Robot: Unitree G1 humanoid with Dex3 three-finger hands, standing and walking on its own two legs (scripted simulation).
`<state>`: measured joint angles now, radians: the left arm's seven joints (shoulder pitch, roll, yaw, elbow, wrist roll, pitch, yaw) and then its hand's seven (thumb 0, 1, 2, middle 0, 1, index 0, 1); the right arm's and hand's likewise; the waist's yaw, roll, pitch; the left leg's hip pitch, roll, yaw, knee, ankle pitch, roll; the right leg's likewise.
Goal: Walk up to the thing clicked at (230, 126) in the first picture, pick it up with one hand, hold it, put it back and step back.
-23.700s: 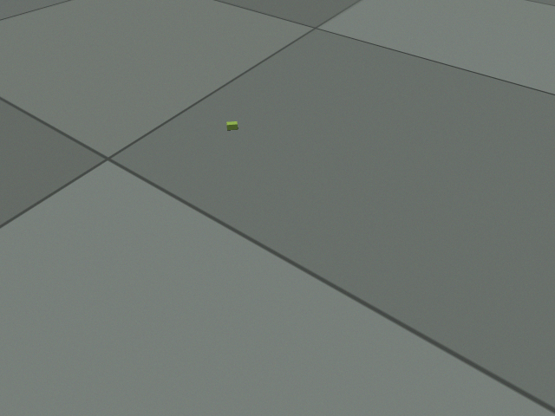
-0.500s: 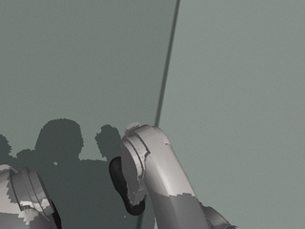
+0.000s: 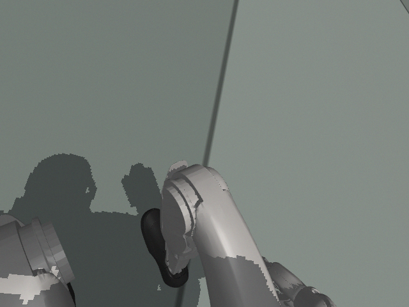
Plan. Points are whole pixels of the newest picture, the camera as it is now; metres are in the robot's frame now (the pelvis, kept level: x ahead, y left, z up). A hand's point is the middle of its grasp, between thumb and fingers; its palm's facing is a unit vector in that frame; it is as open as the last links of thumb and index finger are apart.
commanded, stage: rest palm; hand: left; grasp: from above
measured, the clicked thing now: out of the picture +0.45 +0.38 -0.29
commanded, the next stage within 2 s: close in 0.72 s
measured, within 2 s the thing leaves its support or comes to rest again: neither
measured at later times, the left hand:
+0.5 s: hand out of the picture +0.44 +0.36 -0.26, palm faces -0.42 -0.21 -0.88, open 14.2 cm
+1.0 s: hand out of the picture +0.43 +0.36 -0.26, palm faces -0.42 -0.20 -0.89, open 13.5 cm
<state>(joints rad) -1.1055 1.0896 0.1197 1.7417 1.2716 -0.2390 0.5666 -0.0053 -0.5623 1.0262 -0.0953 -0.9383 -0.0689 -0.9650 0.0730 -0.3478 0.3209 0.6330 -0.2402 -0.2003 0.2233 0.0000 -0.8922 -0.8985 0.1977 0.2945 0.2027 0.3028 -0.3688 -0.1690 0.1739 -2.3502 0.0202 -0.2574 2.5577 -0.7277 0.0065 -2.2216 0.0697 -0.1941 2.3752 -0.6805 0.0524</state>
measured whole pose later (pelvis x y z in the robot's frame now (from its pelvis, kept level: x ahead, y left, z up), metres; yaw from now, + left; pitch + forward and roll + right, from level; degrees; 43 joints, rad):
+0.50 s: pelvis +0.00 +0.00 +0.00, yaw -1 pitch +28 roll -15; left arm -1.11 1.12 0.13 1.75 1.24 -0.21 0.58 0.00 -0.52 0.99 -0.10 -0.96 -0.08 -0.97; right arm 0.08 -0.36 0.35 0.63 -0.24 -0.22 0.23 0.00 -0.89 -0.90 0.20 0.29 0.20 0.30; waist -0.39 -0.17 0.20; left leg -2.35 0.03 -0.27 2.55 -0.73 0.01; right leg -2.22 0.08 -0.20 2.36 -0.67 0.06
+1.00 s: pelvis +0.00 +0.00 +0.00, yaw -1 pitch +27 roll -16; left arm -1.11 1.14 0.12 1.76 1.25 -0.25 0.60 -0.01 -0.39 0.90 -0.16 -0.94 -0.16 -0.93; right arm 0.06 -0.36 0.36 0.62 -0.25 -0.22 0.22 0.00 -0.89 -0.90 0.20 0.29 0.20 0.30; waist -0.37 -0.19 0.22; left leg -2.34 0.03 -0.27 2.55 -0.72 0.01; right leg -2.21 0.08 -0.21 2.35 -0.66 0.06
